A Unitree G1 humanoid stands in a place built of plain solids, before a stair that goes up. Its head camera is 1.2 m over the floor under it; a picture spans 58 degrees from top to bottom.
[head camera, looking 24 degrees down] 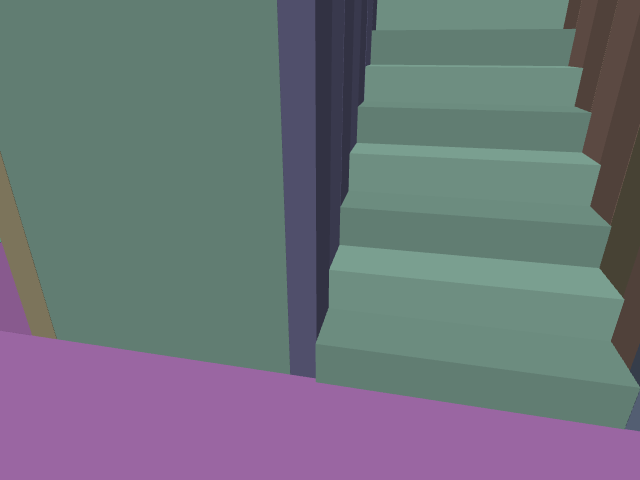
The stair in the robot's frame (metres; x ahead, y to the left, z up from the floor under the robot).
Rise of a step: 0.18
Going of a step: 0.25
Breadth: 1.09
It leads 12 degrees to the right of straight ahead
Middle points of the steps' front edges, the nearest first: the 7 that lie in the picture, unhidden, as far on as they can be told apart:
1.21 -0.51 0.19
1.45 -0.57 0.37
1.70 -0.62 0.55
1.94 -0.67 0.74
2.19 -0.73 0.92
2.43 -0.78 1.11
2.67 -0.83 1.29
